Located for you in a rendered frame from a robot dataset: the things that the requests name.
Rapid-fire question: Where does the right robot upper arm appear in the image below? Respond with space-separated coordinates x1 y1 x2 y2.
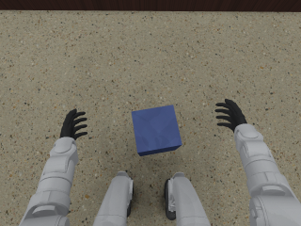
249 195 301 226

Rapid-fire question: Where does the right robot shin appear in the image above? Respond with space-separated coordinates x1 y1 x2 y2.
168 172 185 211

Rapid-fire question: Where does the carton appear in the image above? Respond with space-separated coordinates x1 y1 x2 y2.
131 105 182 156

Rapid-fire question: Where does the left robot forearm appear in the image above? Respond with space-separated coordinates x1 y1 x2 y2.
19 137 79 226

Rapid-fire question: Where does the right robot forearm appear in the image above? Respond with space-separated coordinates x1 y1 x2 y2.
234 123 301 205

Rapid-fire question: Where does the left robot upper arm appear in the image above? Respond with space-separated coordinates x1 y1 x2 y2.
20 215 71 226

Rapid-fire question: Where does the robot left foot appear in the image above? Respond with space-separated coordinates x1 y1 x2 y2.
126 176 134 218

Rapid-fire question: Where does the robot left hand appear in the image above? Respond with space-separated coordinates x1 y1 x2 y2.
59 108 87 140

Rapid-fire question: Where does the robot right hand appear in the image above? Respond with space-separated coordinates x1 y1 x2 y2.
215 99 247 133

